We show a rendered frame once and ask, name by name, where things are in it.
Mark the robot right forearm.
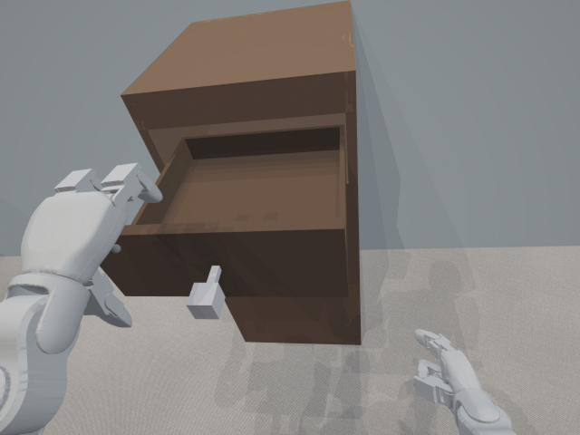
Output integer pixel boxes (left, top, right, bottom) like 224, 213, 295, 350
453, 389, 517, 435

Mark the robot left forearm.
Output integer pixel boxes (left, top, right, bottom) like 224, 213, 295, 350
0, 273, 91, 435

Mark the robot left hand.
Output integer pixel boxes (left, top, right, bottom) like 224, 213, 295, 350
21, 163, 163, 327

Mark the robot right hand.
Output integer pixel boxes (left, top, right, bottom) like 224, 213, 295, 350
414, 329, 483, 414

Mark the drawer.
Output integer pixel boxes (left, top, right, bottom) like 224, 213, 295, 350
100, 124, 349, 297

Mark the handle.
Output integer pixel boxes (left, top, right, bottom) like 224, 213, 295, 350
186, 266, 226, 319

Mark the cabinet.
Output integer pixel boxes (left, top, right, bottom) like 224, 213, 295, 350
121, 0, 361, 345

